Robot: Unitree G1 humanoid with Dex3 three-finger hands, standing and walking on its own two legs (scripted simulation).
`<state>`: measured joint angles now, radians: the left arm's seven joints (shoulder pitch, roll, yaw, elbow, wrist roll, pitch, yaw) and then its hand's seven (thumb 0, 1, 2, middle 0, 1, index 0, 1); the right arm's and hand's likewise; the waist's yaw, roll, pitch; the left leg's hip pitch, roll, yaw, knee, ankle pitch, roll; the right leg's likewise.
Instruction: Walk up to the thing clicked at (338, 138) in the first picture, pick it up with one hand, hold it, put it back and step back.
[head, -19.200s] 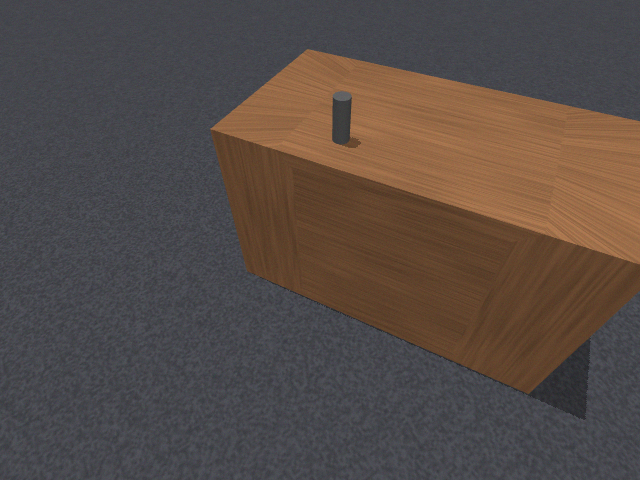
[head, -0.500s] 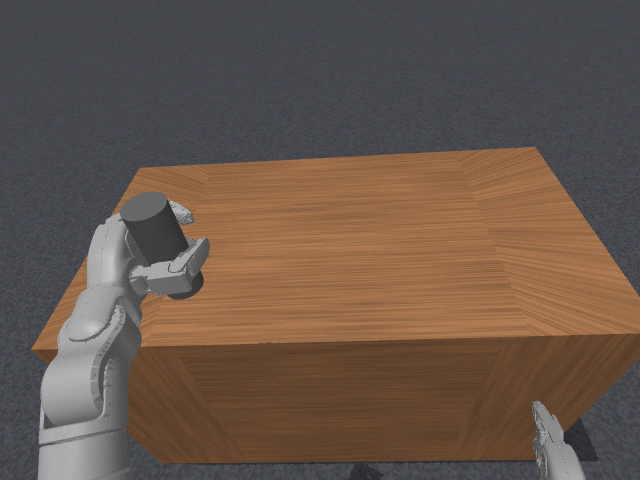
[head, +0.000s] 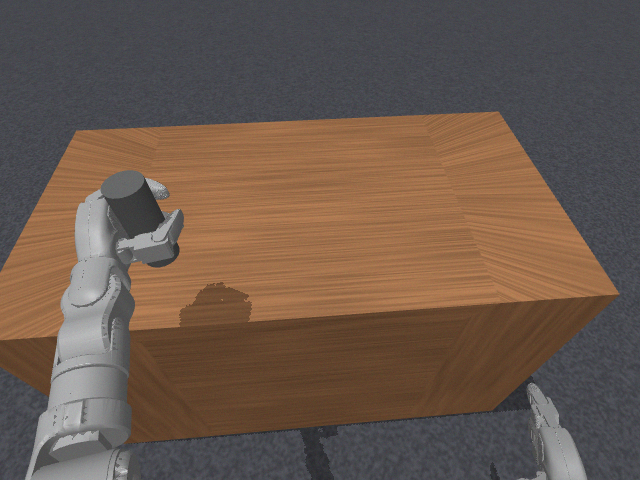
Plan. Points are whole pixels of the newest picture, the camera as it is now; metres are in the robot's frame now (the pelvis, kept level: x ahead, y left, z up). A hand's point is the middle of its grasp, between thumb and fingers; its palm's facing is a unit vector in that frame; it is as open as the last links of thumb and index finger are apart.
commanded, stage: crouch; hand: left
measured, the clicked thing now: (144, 222) +0.41 +0.21 +0.12
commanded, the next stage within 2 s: lower in 0.62 s
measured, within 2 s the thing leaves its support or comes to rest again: rests again in 1.62 s
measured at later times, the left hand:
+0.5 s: hand (167, 221) +0.46 +0.21 +0.07, palm faces +0.17 -0.99 +0.01, open 6.3 cm
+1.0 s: hand (178, 239) +0.47 +0.21 +0.01, palm faces +0.16 -0.99 +0.00, open 6.3 cm
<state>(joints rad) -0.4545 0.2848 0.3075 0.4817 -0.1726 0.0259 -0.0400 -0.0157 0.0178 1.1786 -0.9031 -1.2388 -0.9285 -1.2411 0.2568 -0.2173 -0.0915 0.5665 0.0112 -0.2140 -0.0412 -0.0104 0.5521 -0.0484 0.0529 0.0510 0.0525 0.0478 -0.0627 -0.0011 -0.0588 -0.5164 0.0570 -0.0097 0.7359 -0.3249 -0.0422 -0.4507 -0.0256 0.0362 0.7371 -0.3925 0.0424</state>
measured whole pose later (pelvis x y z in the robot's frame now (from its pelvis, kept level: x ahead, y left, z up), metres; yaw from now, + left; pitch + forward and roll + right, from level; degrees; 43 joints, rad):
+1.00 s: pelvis +0.00 +0.01 -0.04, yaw -1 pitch +18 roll -2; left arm -0.66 0.39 0.38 0.92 -0.11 -0.31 -0.07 -0.01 0.01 1.19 -0.91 -1.24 -0.93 -1.24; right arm 0.33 -0.20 -0.05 0.23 -0.03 -0.03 0.02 -0.01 0.52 -0.06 0.05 0.05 0.05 0.05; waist -0.14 0.00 -0.10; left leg -0.88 0.08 -0.02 0.99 -0.43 -0.03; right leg -0.80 0.00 0.04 0.95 -0.47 0.05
